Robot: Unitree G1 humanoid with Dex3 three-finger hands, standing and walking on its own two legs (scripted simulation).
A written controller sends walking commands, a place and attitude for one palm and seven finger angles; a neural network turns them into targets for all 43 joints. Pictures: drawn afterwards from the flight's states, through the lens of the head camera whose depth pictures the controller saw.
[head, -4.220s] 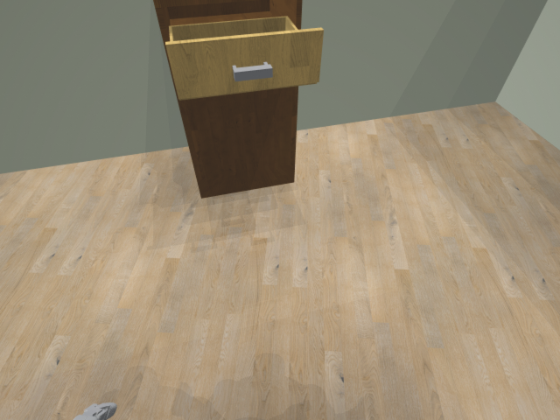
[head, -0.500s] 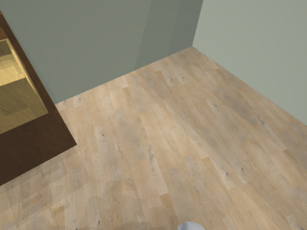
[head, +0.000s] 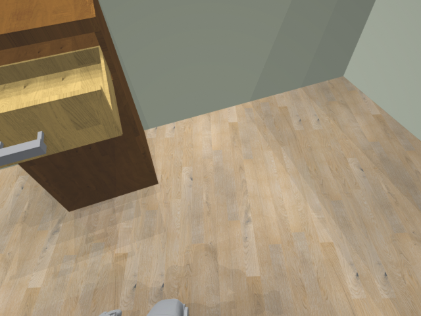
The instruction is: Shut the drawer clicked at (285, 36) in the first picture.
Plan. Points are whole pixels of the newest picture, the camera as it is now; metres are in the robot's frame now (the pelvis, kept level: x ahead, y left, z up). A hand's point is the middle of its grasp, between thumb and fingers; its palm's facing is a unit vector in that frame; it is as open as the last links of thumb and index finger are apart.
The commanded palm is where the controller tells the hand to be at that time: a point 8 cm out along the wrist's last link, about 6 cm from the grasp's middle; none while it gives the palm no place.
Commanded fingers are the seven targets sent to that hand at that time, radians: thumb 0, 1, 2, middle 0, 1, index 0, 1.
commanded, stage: turn to face it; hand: left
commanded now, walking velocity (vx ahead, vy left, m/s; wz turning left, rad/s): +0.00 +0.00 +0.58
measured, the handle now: (19, 146) +0.47 +0.48 +0.02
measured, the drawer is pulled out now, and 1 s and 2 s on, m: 0.30 0.30 0.30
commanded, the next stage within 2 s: take the last steps up to it in 0.60 s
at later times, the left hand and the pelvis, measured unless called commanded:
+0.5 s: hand out of the picture +0.05 +0.26 -0.16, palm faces +0.24 -0.93 -0.26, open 7.4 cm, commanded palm none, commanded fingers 0.00 0.90 0.90 -0.20 -0.30 -0.20 -0.30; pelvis +0.01 +0.04 +0.00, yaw +12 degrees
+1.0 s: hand out of the picture -0.04 +0.19 -0.16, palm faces +0.41 -0.88 -0.23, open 7.3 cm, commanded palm none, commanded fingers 0.00 0.90 0.90 -0.20 -0.30 -0.20 -0.30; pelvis +0.04 +0.02 +0.01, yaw +21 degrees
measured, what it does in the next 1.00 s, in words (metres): steps on the spot, turning left: left foot, then right foot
